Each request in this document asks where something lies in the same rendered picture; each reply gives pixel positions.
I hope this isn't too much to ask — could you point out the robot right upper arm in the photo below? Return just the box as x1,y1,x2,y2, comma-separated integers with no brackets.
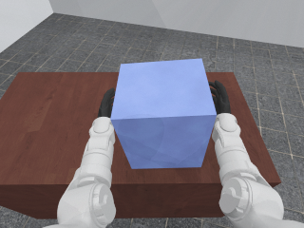
218,177,304,228

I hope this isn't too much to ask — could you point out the robot right forearm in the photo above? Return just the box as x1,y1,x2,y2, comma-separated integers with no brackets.
212,113,272,188

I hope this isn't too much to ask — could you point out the robot left upper arm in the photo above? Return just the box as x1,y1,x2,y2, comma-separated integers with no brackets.
43,182,116,228

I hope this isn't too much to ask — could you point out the robot left forearm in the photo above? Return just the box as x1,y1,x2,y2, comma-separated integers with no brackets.
57,117,116,223

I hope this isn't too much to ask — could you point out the pedestal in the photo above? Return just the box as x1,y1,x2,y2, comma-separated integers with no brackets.
0,72,281,219

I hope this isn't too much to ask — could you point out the robot right hand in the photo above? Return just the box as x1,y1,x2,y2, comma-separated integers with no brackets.
208,80,232,115

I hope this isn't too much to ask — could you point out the robot left hand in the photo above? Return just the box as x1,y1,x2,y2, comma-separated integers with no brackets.
97,87,116,118

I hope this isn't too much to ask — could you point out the carton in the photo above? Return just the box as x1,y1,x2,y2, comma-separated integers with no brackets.
110,58,217,169

